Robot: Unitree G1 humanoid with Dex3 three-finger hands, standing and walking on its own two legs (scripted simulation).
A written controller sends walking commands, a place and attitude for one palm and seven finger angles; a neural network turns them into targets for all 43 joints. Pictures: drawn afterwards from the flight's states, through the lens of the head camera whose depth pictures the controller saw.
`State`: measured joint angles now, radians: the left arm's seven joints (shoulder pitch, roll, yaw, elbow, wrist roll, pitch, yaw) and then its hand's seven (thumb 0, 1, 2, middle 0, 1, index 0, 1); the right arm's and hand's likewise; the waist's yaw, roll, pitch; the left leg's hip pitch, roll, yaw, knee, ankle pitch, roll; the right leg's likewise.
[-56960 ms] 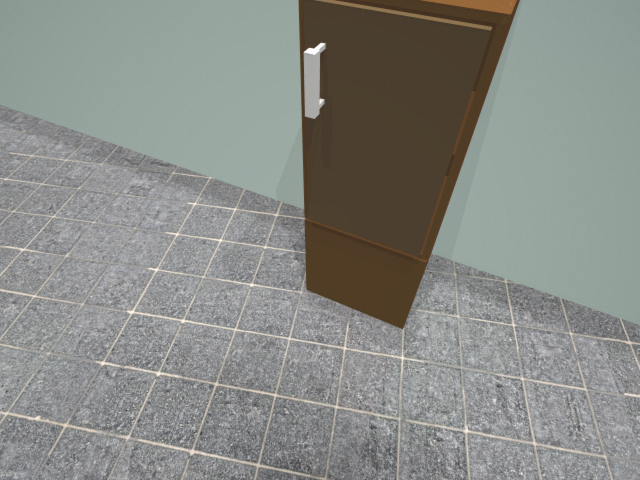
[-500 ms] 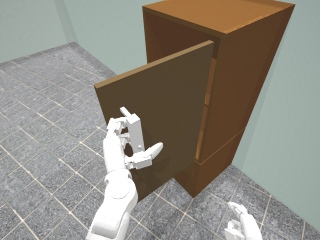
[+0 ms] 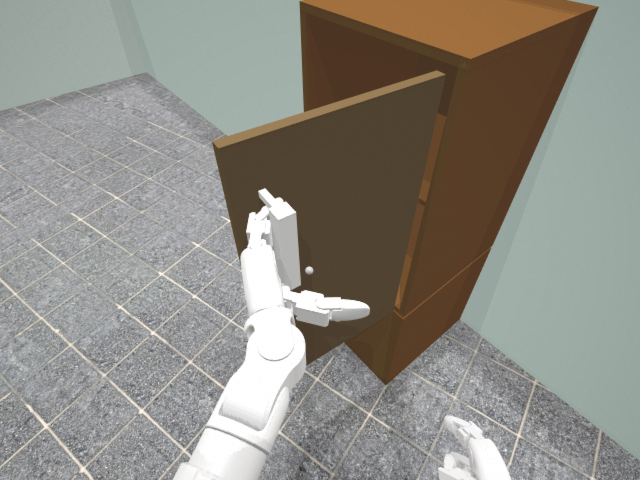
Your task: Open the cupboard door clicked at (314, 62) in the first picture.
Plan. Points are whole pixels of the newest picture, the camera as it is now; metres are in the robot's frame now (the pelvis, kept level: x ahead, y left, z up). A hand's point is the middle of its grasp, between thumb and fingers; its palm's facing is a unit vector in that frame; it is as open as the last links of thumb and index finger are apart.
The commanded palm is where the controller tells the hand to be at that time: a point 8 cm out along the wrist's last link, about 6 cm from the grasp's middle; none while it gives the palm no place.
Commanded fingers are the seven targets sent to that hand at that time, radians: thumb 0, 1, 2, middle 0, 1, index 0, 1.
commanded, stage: slide the hand sideways off the handle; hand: left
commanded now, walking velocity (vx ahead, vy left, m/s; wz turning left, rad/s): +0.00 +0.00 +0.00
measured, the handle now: (278, 240) +0.38 +0.10 +0.11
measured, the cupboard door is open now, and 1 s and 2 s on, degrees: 84 87 87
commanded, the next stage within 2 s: draw the hand back to the body in 1.22 s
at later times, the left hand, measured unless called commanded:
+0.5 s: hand (294, 302) +0.29 +0.06 +0.12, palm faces -0.09 -1.00 -0.02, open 16.5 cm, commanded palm +0.25 +0.12 +0.11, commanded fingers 0.00 -0.50 0.30 -0.15 -0.30 -0.15 -0.30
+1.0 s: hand (247, 333) +0.25 +0.11 +0.11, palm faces -0.04 -1.00 -0.05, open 16.3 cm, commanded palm +0.21 +0.17 +0.11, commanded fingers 0.00 -0.50 0.30 -0.15 -0.30 -0.15 -0.30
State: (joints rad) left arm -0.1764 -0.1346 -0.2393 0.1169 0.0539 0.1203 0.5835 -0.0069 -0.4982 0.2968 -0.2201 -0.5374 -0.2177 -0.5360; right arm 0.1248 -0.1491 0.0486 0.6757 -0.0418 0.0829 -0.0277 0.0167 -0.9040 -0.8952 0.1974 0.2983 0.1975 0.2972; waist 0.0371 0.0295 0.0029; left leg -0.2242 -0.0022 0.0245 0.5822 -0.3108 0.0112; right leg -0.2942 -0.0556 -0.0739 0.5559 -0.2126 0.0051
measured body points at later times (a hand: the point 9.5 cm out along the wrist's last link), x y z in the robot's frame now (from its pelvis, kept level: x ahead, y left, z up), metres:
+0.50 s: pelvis +0.01 -0.01 +0.00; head +0.00 -0.03 +0.45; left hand +0.28 +0.12 +0.12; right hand +0.20 -0.22 -0.08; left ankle +0.00 +0.11 -0.73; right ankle +0.06 -0.13 -0.73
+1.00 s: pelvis +0.04 -0.02 +0.00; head +0.03 -0.04 +0.45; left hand +0.24 +0.16 +0.11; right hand +0.24 -0.23 -0.07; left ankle +0.00 +0.11 -0.73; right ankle +0.06 -0.13 -0.73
